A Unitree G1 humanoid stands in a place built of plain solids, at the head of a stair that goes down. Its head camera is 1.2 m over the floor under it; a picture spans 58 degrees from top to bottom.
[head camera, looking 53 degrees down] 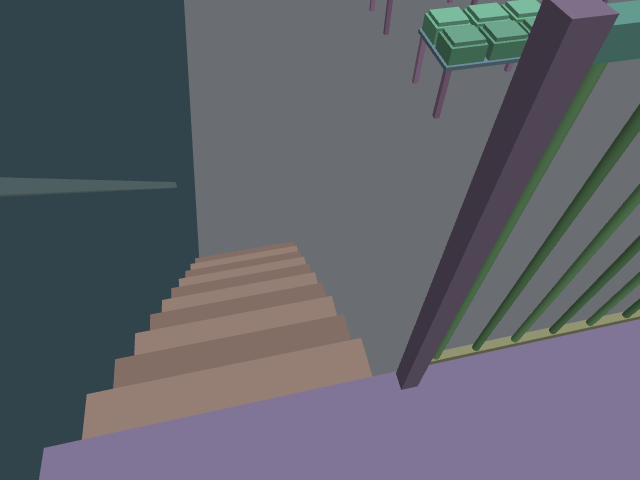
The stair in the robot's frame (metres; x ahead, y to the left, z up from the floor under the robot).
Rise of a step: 0.20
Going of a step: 0.20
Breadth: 0.91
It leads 12 degrees to the left of straight ahead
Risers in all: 11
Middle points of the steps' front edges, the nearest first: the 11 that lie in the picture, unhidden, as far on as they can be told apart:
0.34 0.26 0.00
0.54 0.30 -0.20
0.74 0.34 -0.41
0.94 0.39 -0.61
1.14 0.43 -0.82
1.33 0.47 -1.02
1.53 0.52 -1.22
1.73 0.56 -1.43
1.93 0.60 -1.63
2.13 0.65 -1.84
2.33 0.69 -2.04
